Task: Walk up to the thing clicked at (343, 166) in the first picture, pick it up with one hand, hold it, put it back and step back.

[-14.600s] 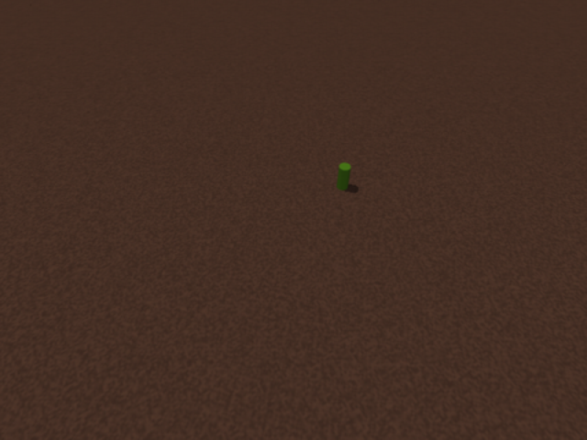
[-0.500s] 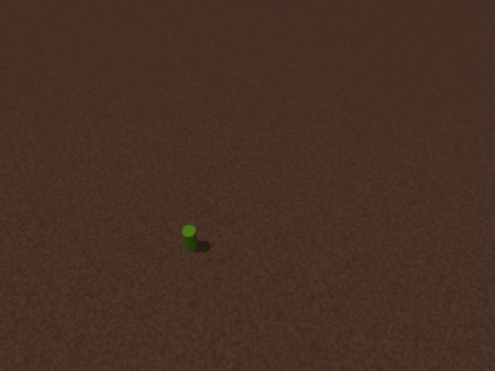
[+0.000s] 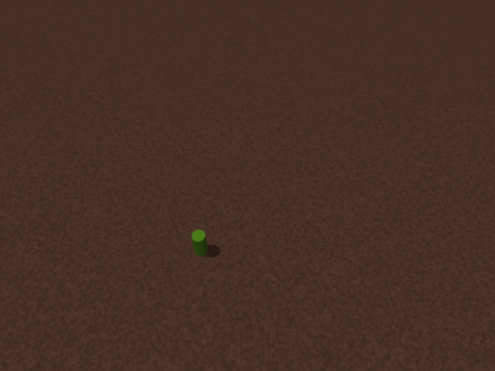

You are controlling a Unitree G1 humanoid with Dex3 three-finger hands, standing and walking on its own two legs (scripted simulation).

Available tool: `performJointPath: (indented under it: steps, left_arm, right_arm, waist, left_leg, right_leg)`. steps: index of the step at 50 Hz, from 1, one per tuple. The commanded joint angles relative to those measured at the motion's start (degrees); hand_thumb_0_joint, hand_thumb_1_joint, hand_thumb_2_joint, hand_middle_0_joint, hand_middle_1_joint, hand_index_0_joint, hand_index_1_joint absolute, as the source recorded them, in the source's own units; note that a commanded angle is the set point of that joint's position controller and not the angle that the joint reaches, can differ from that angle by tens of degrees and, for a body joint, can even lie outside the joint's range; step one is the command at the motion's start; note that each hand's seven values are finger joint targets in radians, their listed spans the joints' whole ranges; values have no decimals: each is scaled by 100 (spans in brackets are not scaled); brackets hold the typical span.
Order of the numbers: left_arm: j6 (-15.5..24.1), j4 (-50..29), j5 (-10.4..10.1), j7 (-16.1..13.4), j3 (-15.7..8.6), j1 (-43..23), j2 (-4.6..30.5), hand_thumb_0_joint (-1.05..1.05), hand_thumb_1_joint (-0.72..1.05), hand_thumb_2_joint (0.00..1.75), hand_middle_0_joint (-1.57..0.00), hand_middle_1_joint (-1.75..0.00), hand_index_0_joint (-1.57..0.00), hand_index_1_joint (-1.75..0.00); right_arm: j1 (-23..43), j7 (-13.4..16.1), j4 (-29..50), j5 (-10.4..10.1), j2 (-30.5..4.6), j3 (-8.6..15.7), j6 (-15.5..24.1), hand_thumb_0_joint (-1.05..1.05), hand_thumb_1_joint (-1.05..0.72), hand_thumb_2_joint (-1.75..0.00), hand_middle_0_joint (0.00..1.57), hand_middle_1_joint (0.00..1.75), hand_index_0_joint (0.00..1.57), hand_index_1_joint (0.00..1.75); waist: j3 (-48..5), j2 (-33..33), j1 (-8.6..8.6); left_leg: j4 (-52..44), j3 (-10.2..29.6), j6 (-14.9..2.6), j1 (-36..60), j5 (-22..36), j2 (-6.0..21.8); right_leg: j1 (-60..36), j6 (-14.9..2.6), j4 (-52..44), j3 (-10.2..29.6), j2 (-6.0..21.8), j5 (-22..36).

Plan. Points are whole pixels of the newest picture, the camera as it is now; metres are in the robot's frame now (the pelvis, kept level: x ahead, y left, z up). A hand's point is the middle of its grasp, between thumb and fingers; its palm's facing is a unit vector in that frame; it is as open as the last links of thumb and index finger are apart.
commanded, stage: walk up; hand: left
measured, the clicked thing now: (199, 243) +0.69 +0.21 -0.70
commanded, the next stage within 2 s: stand in 0.64 s
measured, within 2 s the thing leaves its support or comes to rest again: neither
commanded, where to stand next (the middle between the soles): +0.36 +0.01 m, yaw -1 degrees
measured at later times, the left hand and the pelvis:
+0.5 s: hand out of the picture +0.14 +0.24 -0.14, palm faces +0.02 -0.94 -0.35, open 7.4 cm; pelvis +0.02 -0.02 +0.01, yaw +0 degrees
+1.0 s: hand out of the picture +0.08 +0.24 -0.14, palm faces -0.01 -0.94 -0.34, open 7.4 cm; pelvis +0.01 -0.02 +0.02, yaw +0 degrees
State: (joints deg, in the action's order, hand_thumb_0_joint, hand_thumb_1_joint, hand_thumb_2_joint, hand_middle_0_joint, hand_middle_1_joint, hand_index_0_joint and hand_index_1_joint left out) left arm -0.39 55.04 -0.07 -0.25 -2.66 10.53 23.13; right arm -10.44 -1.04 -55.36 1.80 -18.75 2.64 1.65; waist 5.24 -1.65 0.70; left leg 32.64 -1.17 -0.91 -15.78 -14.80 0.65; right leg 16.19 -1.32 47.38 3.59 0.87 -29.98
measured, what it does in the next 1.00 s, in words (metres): stands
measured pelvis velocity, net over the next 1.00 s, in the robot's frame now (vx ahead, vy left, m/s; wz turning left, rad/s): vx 0.01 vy -0.02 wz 0.01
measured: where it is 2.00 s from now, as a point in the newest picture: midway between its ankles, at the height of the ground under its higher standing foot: outside the picture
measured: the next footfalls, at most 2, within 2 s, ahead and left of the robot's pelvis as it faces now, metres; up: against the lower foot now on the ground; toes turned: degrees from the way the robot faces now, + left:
left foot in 1.88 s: +0.14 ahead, +0.12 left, +0.00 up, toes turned +4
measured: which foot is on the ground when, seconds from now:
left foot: down 0.00-1.00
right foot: down 0.00-1.00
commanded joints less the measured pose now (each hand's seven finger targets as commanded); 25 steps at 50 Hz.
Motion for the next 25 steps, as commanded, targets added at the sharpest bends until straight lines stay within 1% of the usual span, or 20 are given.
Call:
performJointPath:
  steps: [1, 2, 3, 4, 5, 6, 7, 8, 9, 10, 11, 12, 13, 14, 15, 16, 18, 21, 23, 25]
  left_arm:
    - [155, -232, -22, -9, -231, 204, 939, 0, 90, 90, -20, -30, -20, -30]
    - [163, -170, -4, -17, -243, 169, 891, 0, 90, 90, -20, -30, -20, -30]
    - [190, -150, 8, -37, -235, 136, 849, 0, 90, 90, -20, -30, -20, -30]
    - [212, -104, 40, -59, -234, 152, 830, 0, 90, 90, -20, -30, -20, -30]
    - [235, -50, 63, -83, -258, 200, 839, 0, 90, 90, -20, -30, -20, -30]
    - [252, -14, 90, -103, -305, 166, 968, 0, 90, 90, -20, -30, -20, -30]
    - [265, -16, 117, -119, -344, 140, 1127, 0, 90, 90, -20, -30, -20, -30]
    - [295, -81, 141, -122, -364, 10, 1298, 0, 90, 90, -20, -30, -20, -30]
    - [274, -145, 110, -83, -333, -439, 1463, 0, 90, 90, -20, -30, -20, -30]
    - [266, -259, 118, -50, -286, -804, 1369, 0, 90, 90, -20, -30, -20, -30]
    - [265, -286, 95, -42, -243, -912, 1190, 0, 90, 90, -20, -30, -20, -30]
    - [258, -257, 60, -45, -211, -834, 1052, 0, 90, 90, -20, -30, -20, -30]
    - [250, -150, 35, -49, -222, -701, 986, 0, 90, 90, -20, -30, -20, -30]
    - [253, -56, 31, -54, -230, -613, 997, 0, 90, 90, -20, -30, -20, -30]
    - [258, -15, 35, -56, -235, -625, 1016, 0, 90, 90, -20, -30, -20, -30]
    - [258, -20, 38, -60, -240, -645, 1047, 0, 90, 90, -20, -30, -20, -30]
    - [235, 29, 15, -68, -253, -679, 1055, 0, 90, 90, -20, -30, -20, -30]
    - [204, 68, 4, -61, -226, -789, 971, 0, 90, 90, -20, -30, -20, -30]
    - [192, 117, 25, -55, -212, -853, 970, 0, 90, 90, -20, -30, -20, -30]
    - [191, 143, 44, -38, -214, -962, 989, 0, 90, 90, -20, -30, -20, -30]
  right_arm:
    - [283, 168, 420, 9, -1667, 373, 177, 0, -90, -90, 20, 30, 20, 30]
    - [276, 170, 398, 0, -1710, 380, 152, 0, -90, -90, 20, 30, 20, 30]
    - [348, 181, 405, -30, -1677, 361, 120, 0, -90, -90, 20, 30, 20, 30]
    - [415, 193, 424, -76, -1637, 332, 86, 0, -90, -90, 20, 30, 20, 30]
    - [502, 197, 427, -132, -1554, 283, 48, 0, -90, -90, 20, 30, 20, 30]
    - [525, 199, 425, -192, -1415, 231, 21, 0, -90, -90, 20, 30, 20, 30]
    - [565, 206, 446, -228, -1318, 204, 6, 0, -90, -90, 20, 30, 20, 30]
    - [521, 198, 447, -260, -1164, 151, -4, 0, -90, -90, 20, 30, 20, 30]
    - [383, 208, 296, -242, -1084, 147, -47, 0, -90, -90, 20, 30, 20, 30]
    - [267, 210, 144, -201, -1120, 155, -51, 0, -90, -90, 20, 30, 20, 30]
    - [169, 207, 35, -166, -1218, 167, -8, 0, -90, -90, 20, 30, 20, 30]
    - [310, 198, 0, -146, -1372, 179, 37, 0, -90, -90, 20, 30, 20, 30]
    - [529, 180, 13, -146, -1439, 178, 56, 0, -90, -90, 20, 30, 20, 30]
    - [634, 172, -7, -158, -1381, 145, 57, 0, -90, -90, 20, 30, 20, 30]
    - [681, 175, -25, -155, -1343, 124, 49, 0, -90, -90, 20, 30, 20, 30]
    - [642, 184, -63, -156, -1339, 112, 44, 0, -90, -90, 20, 30, 20, 30]
    - [632, 202, -134, -161, -1345, 120, 25, 0, -90, -90, 20, 30, 20, 30]
    - [790, 195, -237, -137, -1362, 109, 9, 0, -90, -90, 20, 30, 20, 30]
    - [928, 186, -265, -122, -1314, 92, -11, 0, -90, -90, 20, 30, 20, 30]
    - [939, 170, -323, -107, -1289, 70, -19, 0, -90, -90, 20, 30, 20, 30]
  waist:
    - [-433, 1206, 34]
    - [-529, 1307, -4]
    - [-627, 1234, 12]
    - [-725, 1153, 51]
    - [-760, 1023, 131]
    - [-854, 780, 137]
    - [-984, 462, 117]
    - [-996, -45, 34]
    - [-903, -405, -132]
    - [-753, -412, -261]
    - [-817, -326, -319]
    - [-851, -196, -207]
    - [-843, -80, -69]
    - [-828, -160, 14]
    - [-800, -196, 4]
    - [-928, -194, -23]
    - [-1040, -156, -47]
    - [-952, 116, -22]
    - [-733, 132, -2]
    - [-640, 129, -39]
  left_leg:
    - [-1190, 1373, -777, 479, 1115, 1235]
    - [-1060, 1342, -797, 433, 1413, 1250]
    - [-842, 1163, -779, 530, 1852, 1187]
    - [-602, 993, -705, 420, 2160, 1107]
    - [-346, 813, -563, 269, 2329, 993]
    - [-175, 758, -383, 38, 2157, 871]
    - [-1, 674, -246, -244, 1629, 716]
    - [181, 544, -70, -420, 831, 406]
    - [300, 374, 29, 98, -229, 138]
    - [0, 338, 68, 521, -369, 210]
    - [-393, 435, 10, 696, 298, 376]
    - [-490, 589, -112, 682, 1099, 526]
    - [-437, 621, -201, 546, 1668, 625]
    - [-364, 562, -216, 500, 1943, 630]
    - [-356, 487, -196, 472, 1994, 598]
    - [-362, 441, -195, 542, 2116, 596]
    - [-398, 399, -158, 612, 2058, 564]
    - [-640, 484, -145, 557, 1786, 602]
    - [-761, 504, -129, 431, 1304, 567]
    - [-946, 538, -95, 411, 955, 570]
  right_leg:
    - [360, 2, -516, -166, 188, 364]
    - [80, 52, -806, -268, 155, 522]
    - [-116, 77, -1295, -383, 83, 867]
    - [-419, 83, -1752, -489, 21, 1360]
    - [-736, 83, -2183, -516, -19, 1966]
    - [-1081, 33, -2209, -298, 81, 2416]
    - [-1356, -64, -2175, 69, 360, 2934]
    - [-1238, -287, -2392, 799, 886, 2872]
    - [-438, -726, -2531, 1204, 1355, 2524]
    - [-87, -718, -2438, 1087, 1359, 2562]
    - [-153, -455, -2231, 691, 1100, 2902]
    - [-288, -199, -2024, 338, 772, 3162]
    - [-501, -94, -1945, 70, 580, 3261]
    - [-645, -61, -2016, 40, 538, 3339]
    - [-741, -70, -2084, 77, 556, 3471]
    - [-876, -100, -2046, 119, 613, 3703]
    - [-956, -142, -2019, 127, 653, 3806]
    - [-930, -115, -2173, 85, 615, 3251]
    - [-811, -110, -2394, 143, 611, 2813]
    - [-768, -106, -2592, 215, 639, 2484]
